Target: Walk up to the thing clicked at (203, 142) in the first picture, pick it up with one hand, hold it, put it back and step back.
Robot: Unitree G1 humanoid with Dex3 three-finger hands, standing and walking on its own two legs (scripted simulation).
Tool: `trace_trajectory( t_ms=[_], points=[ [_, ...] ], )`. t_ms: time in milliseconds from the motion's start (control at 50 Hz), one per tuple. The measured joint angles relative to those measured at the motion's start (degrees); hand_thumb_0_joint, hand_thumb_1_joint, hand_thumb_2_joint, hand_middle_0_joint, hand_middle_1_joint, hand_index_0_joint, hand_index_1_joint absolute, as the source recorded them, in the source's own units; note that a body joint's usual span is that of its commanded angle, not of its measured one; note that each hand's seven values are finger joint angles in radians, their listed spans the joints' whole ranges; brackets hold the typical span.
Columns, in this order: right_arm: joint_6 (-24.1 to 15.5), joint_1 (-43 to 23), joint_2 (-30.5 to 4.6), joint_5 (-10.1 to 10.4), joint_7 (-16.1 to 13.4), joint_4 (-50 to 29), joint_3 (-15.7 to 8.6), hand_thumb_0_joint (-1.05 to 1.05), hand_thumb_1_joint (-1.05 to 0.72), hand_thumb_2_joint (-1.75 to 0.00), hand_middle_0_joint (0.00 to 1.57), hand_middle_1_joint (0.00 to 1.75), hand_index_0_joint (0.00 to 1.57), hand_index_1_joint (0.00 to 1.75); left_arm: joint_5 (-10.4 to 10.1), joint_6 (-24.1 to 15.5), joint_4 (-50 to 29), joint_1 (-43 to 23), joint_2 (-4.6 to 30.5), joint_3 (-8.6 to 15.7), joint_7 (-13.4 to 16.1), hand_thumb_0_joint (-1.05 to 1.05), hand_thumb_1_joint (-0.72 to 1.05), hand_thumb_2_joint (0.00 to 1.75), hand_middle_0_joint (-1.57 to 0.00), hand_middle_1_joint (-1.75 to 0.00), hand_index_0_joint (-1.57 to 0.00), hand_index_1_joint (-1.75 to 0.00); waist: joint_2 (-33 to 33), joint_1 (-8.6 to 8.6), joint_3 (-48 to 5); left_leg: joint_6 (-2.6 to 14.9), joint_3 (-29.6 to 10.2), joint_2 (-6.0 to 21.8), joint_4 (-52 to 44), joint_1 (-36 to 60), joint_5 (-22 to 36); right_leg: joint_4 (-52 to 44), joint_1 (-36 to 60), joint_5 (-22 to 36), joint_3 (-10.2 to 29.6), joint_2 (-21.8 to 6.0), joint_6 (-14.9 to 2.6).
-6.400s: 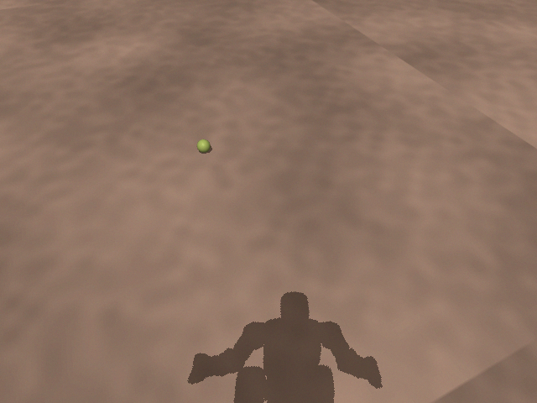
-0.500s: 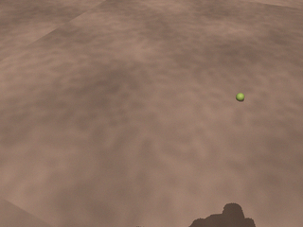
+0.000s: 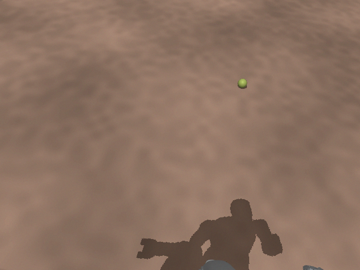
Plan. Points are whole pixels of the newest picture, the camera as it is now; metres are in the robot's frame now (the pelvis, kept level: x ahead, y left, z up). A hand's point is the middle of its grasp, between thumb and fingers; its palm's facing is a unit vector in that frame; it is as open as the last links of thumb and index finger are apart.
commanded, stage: walk up
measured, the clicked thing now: (242, 83) +1.52 -0.57 -0.74
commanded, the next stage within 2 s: stand in 1.58 s
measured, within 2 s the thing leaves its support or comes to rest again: neither
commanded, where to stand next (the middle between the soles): +0.04 -0.01 m, yaw -20 degrees
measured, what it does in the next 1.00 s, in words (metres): steps on the spot, turning right: right foot, then left foot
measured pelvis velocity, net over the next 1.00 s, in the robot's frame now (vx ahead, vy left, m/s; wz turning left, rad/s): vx -0.01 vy -0.02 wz -0.33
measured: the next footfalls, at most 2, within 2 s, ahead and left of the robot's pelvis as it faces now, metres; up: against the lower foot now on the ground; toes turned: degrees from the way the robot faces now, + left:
right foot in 0.16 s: +0.05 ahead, -0.13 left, +0.00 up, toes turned -6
left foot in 0.52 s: +0.08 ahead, +0.12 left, +0.00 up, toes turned -18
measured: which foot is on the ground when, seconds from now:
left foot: down 0.00-0.18, up 0.20-0.50, down 0.52-1.00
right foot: up 0.00-0.14, down 0.16-0.56, up 0.58-0.84, down 0.86-1.00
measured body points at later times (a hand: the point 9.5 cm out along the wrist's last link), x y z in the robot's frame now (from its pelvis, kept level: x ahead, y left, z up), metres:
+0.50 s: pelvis +0.01 +0.00 -0.02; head +0.05 -0.02 +0.43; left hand +0.17 +0.28 -0.12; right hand +0.04 -0.33 -0.14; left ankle +0.05 +0.13 -0.73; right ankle +0.01 -0.12 -0.74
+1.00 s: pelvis -0.01 -0.02 -0.02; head +0.01 -0.05 +0.43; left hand +0.16 +0.26 -0.12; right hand -0.01 -0.35 -0.14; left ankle +0.04 +0.13 -0.71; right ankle -0.03 -0.13 -0.74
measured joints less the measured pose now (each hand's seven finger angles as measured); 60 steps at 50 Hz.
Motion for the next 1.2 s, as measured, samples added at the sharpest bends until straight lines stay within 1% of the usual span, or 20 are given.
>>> trace_trajectory(
  t_ms=[100,180,200,260,320,380,460,520,560,620,680,720,820,860,900,960,1000,1100,1140,1200],
  points=[
    [0.3,1.5,-1.2,0.2,0.2,-2.9,-0.2,0.0,-0.91,-0.9,0.21,0.3,0.21,0.3,0.6,-0.4,-1.7,0.7,-1.0,-0.3,-0.9,0.0,0.91,0.89,-0.2,-0.3,-0.2,-0.29,1.7,-0.99,1.8,-0.47,2.8,1.4,2.7,0.2,-2.0,-10.9,3.8,1.5,-2.9,-1.8,0.69],
    [1.6,2.2,-2.7,1.1,0.2,-4.1,-0.4,0.01,-0.91,-0.9,0.21,0.3,0.21,0.3,1.2,-1.5,-2.1,0.9,-2.1,-0.3,-0.5,0.0,0.91,0.89,-0.2,-0.3,-0.2,-0.3,4.6,-1.87,2.7,-1.1,3.3,4.2,11.3,-1.9,-6.6,-18.4,7.8,8.8,-4.9,0.2,-0.21],
    [2.2,2.1,-2.8,1.4,0.0,-4.0,-0.5,0.01,-0.91,-0.9,0.21,0.3,0.21,0.3,1.4,-1.9,-2.4,1.0,-2.6,-0.3,-0.3,0.0,0.91,0.89,-0.2,-0.3,-0.2,-0.3,5.5,-2.08,3.0,-0.92,1.3,4.0,15.1,-3.1,-8.7,-17.7,7.9,8.2,-5.0,0.9,-0.38],
    [3.5,1.7,-2.0,1.8,-0.4,-3.5,0.2,0.01,-0.91,-0.9,0.2,0.3,0.21,0.3,1.3,-2.5,-3.8,1.9,-3.2,-0.7,0.0,0.0,0.91,0.89,-0.2,-0.3,-0.21,-0.3,4.4,-0.53,2.2,-1.13,-2.7,-0.1,26.6,-7.3,-16.0,-17.1,7.4,7.5,-2.1,0.6,-1.05],
    [3.0,1.7,-1.6,2.1,-0.2,-3.4,1.0,0.01,-0.91,-0.9,0.2,0.3,0.21,0.3,0.9,-2.5,-4.6,2.3,-3.6,-1.1,0.5,0.0,0.9,0.89,-0.21,-0.3,-0.21,-0.3,4.2,-0.27,1.5,-1.43,-4.7,-1.1,30.1,-10.1,-14.5,-19.7,8.0,9.1,-0.7,0.6,-0.94],
    [2.4,1.9,-1.6,1.8,-0.2,-3.6,1.5,0.01,-0.91,-0.9,0.2,0.3,0.21,0.3,0.9,-2.7,-5.8,2.4,-3.6,-1.4,0.7,0.0,0.9,0.89,-0.21,-0.3,-0.21,-0.3,4.0,0.19,0.9,-1.84,-6.1,-1.0,27.9,-11.0,-12.5,-20.5,7.8,9.6,0.4,0.9,-0.84],
    [1.6,2.0,-1.9,1.6,-0.5,-3.1,1.6,0.01,-0.91,-0.9,0.21,0.3,0.21,0.3,1.1,-2.4,-7.2,2.5,-3.1,-1.4,0.7,0.0,0.9,0.89,-0.21,-0.3,-0.21,-0.3,3.4,0.57,0.3,-2.01,-6.7,-1.0,18.9,-9.0,-10.4,-18.4,6.8,8.6,1.2,1.4,-0.28],
    [0.6,2.1,-1.9,1.4,-0.9,-3.0,1.2,0.01,-0.91,-0.9,0.21,0.3,0.21,0.3,0.7,-1.4,-7.9,2.0,-2.1,-1.3,0.4,0.0,0.9,0.89,-0.21,-0.3,-0.21,-0.3,2.2,0.47,0.1,-1.56,-6.0,-1.9,10.0,-5.7,-4.2,-14.0,4.8,6.3,1.5,1.3,0.61],
    [-0.1,1.6,-0.7,0.8,-1.2,-2.5,1.1,0.01,-0.91,-0.9,0.2,0.3,0.21,0.3,0.1,-0.5,-7.3,1.1,-1.1,-0.8,0.6,0.0,0.9,0.89,-0.21,-0.3,-0.21,-0.3,-1.1,0.92,0.6,-1.28,-4.1,-3.5,9.1,-4.7,-2.3,-10.7,3.6,5.3,3.9,0.2,0.76],
    [-0.9,2.1,-0.2,0.8,-0.7,-2.9,1.6,0.01,-0.91,-0.9,0.21,0.3,0.21,0.3,0.1,0.2,-5.8,0.7,-1.1,-0.9,0.9,0.0,0.9,0.89,-0.2,-0.3,-0.21,-0.3,-0.9,0.3,0.0,-0.76,-4.0,-1.8,9.2,-4.5,-2.9,-1.4,1.0,-2.7,4.7,3.0,0.29],
    [-1.4,2.5,0.4,0.7,-0.9,-3.4,2.0,0.01,-0.91,-0.9,0.21,0.3,0.21,0.3,-0.1,-0.1,-5.0,1.2,-0.4,-0.7,0.4,0.0,0.91,0.89,-0.2,-0.3,-0.21,-0.3,-1.1,0.33,-0.3,-1.08,-3.6,-0.1,6.6,-3.3,-1.7,4.7,-0.4,-3.1,4.2,3.4,0.05],
    [-1.9,2.5,0.3,0.7,-0.9,-3.8,2.2,0.01,-0.91,-0.9,0.21,0.3,0.21,0.3,-0.3,-0.3,-4.5,1.5,0.0,-0.3,0.1,0.0,0.91,0.89,-0.2,-0.3,-0.21,-0.3,-1.4,0.42,-0.2,-1.42,-3.1,0.5,5.2,-2.8,-0.9,3.5,-0.1,-1.9,3.8,2.2,0.34],
    [-1.1,2.0,-1.6,0.5,-0.6,-5.4,2.0,0.0,-0.9,-0.9,0.21,0.3,0.21,0.3,-0.2,-1.2,-3.1,1.9,-0.2,-0.6,-0.2,0.0,0.91,0.89,-0.2,-0.3,-0.2,-0.3,0.2,0.23,0.7,-2.13,-1.9,2.0,7.3,-3.8,-1.8,-9.4,4.5,0.2,0.0,-0.6,1.2],
    [-0.3,1.7,-2.6,0.9,-0.5,-5.7,1.8,0.0,-0.9,-0.9,0.21,0.3,0.21,0.3,0.2,-2.0,-2.4,2.5,-0.4,-0.7,0.0,0.0,0.91,0.89,-0.2,-0.3,-0.2,-0.3,1.5,0.24,0.7,-2.69,-1.6,3.0,10.7,-5.1,-3.6,-16.8,7.6,6.0,-1.5,-0.4,0.94],
    [0.8,1.0,-3.4,1.5,-0.7,-5.1,1.4,0.01,-0.9,-0.9,0.21,0.3,0.21,0.3,0.8,-2.6,-1.3,2.3,-1.8,-0.8,0.3,0.0,0.91,0.89,-0.2,-0.3,-0.2,-0.3,4.7,-0.43,1.4,-2.12,-3.5,4.7,14.3,-6.0,-4.9,-16.8,8.4,7.3,-2.8,1.5,0.79],
    [2.1,0.8,-2.9,2.0,-1.0,-3.7,1.7,0.01,-0.91,-0.9,0.2,0.3,0.21,0.3,1.1,-3.1,-1.0,3.0,-2.7,-1.7,0.3,0.0,0.91,0.89,-0.2,-0.3,-0.21,-0.3,4.5,0.44,0.0,-1.16,-5.8,1.5,19.7,-7.5,-13.5,-15.0,7.2,6.2,-1.2,0.7,0.21],
    [2.0,0.7,-2.8,2.3,-0.8,-2.9,1.9,0.01,-0.91,-0.9,0.2,0.3,0.21,0.3,1.1,-3.3,-0.7,3.0,-3.4,-2.1,0.3,0.0,0.9,0.89,-0.2,-0.3,-0.21,-0.3,4.7,0.52,-0.6,-0.68,-6.4,0.4,20.7,-7.5,-14.7,-15.6,7.1,6.6,-0.4,0.2,0.31],
    [1.0,1.2,-2.2,2.3,-0.4,-0.7,2.6,0.01,-0.91,-0.9,0.2,0.3,0.21,0.3,1.1,-3.6,-0.8,1.2,-4.0,-2.4,0.4,0.0,0.9,0.89,-0.21,-0.3,-0.21,-0.3,5.1,0.43,-1.6,-0.74,-6.2,0.0,11.2,-3.9,-9.5,-16.0,6.0,7.5,-0.2,-0.2,0.94],
    [0.4,1.0,-1.1,1.9,-0.5,0.8,2.6,0.01,-0.91,-0.9,0.2,0.3,0.21,0.3,0.6,-3.2,-0.5,-0.3,-3.4,-2.2,0.4,0.0,0.9,0.89,-0.21,-0.3,-0.21,-0.3,3.5,0.47,-1.2,-2.25,-5.7,-1.0,6.7,-2.0,-2.7,-14.8,5.5,7.1,0.4,-1.1,1.4],
    [-0.2,1.6,0.4,1.4,-0.4,2.7,3.3,0.01,-0.91,-0.9,0.2,0.3,0.21,0.3,-0.3,-2.6,0.8,-1.6,-3.2,-2.1,0.5,0.0,0.9,0.89,-0.21,-0.3,-0.21,-0.3,1.4,0.61,-2.1,-3.1,-4.6,-1.5,4.0,-0.6,-1.3,-16.5,6.2,8.0,1.6,-1.7,1.62]
  ],
)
